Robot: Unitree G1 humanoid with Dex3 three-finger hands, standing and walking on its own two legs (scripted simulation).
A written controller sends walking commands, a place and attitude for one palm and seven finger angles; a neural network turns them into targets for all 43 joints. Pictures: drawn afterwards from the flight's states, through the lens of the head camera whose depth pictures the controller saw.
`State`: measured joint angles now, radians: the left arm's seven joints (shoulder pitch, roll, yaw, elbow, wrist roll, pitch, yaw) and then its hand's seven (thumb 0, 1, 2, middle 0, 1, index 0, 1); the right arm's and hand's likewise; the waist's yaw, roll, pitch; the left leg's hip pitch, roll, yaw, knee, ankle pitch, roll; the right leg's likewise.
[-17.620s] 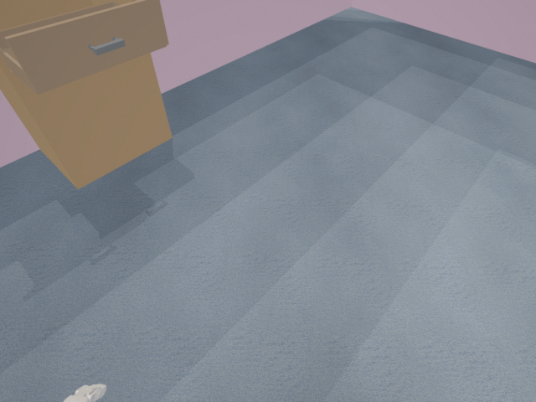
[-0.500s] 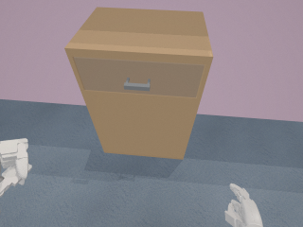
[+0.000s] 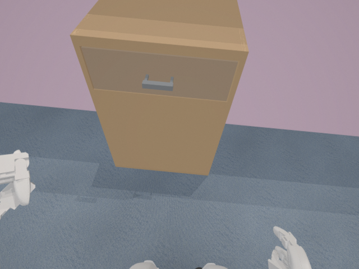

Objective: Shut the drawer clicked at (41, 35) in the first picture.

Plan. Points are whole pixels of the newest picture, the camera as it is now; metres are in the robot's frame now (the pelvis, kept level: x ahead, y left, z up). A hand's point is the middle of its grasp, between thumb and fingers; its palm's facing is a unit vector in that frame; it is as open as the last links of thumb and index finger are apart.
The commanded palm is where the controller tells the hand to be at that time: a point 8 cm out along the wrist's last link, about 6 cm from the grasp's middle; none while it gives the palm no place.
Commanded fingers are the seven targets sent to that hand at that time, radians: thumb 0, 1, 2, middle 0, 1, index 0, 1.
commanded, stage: step back with the hand held close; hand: left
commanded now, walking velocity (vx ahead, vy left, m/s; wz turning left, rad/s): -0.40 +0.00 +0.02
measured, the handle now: (158, 81) +0.72 +0.09 -0.03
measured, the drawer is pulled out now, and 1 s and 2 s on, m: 0.00 0.00 0.00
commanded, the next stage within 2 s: stop stepping back and stand still in 0.38 s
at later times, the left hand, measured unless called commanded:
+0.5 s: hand (52, 243) +0.14 +0.17 +0.19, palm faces +0.13 -0.81 -0.58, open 3.2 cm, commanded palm +0.06 +0.23 +0.19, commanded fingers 0.00 0.90 0.90 -1.40 -1.60 -1.40 -1.60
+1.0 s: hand out of the picture +0.02 +0.19 +0.19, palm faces +0.36 -0.82 -0.45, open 3.2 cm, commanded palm -0.02 +0.23 +0.19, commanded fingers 0.00 0.90 0.90 -1.40 -1.60 -1.40 -1.60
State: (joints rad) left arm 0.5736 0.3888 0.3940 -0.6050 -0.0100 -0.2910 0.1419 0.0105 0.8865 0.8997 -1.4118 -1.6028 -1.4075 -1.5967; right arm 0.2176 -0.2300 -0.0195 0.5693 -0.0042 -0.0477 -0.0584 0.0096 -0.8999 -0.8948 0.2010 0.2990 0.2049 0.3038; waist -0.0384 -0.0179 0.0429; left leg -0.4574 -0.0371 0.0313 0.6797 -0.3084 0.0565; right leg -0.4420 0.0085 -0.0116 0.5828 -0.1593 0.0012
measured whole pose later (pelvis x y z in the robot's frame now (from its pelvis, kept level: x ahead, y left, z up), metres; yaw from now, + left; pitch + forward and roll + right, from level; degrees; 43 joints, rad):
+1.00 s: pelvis -0.17 -0.04 +0.02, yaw -3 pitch +0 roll +1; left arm 0.65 0.38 0.37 -0.53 -0.02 -0.24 0.15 0.01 0.89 0.90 -1.41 -1.60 -1.41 -1.60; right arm 0.32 -0.21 0.00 0.64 0.00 -0.07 -0.07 0.01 -0.90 -0.90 0.20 0.30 0.20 0.30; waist -0.01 -0.03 -0.06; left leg -0.43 0.00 0.04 0.85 -0.36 0.02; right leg -0.21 0.02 -0.04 0.47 -0.28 -0.07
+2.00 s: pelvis -0.18 +0.00 +0.02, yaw +1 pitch -1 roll -1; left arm 0.30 0.24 0.01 1.15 0.01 0.01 0.01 0.01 0.91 0.90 -0.57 -0.73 -0.56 -0.71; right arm 0.25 -0.19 -0.01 1.11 -0.01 0.03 -0.02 0.00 -0.90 -0.89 0.20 0.30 0.20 0.30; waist 0.00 0.00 0.09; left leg -0.24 0.02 0.02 0.44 -0.18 0.01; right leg -0.15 -0.01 -0.08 0.40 -0.22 -0.01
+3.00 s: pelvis -0.17 -0.01 +0.03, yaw +0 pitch -2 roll +0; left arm 0.14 0.30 0.01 1.15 0.01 -0.02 0.00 0.00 0.91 0.90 -0.21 -0.30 -0.20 -0.30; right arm 0.13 -0.30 -0.02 1.13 -0.01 0.01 -0.01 0.00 -0.90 -0.89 0.20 0.30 0.20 0.30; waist -0.01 0.01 0.06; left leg -0.16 0.02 0.04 0.34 -0.15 -0.01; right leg -0.09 0.00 -0.06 0.33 -0.21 -0.01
